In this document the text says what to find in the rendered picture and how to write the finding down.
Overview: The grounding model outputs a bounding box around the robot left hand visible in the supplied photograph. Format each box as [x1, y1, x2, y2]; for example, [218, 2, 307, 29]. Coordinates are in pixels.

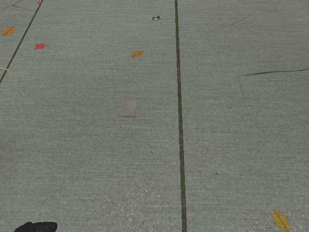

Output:
[14, 221, 58, 232]

